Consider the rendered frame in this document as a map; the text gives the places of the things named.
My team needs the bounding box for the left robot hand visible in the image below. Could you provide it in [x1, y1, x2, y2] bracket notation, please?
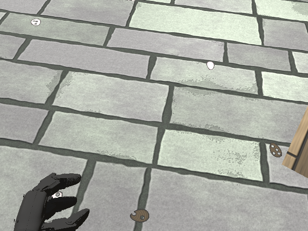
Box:
[13, 172, 90, 231]

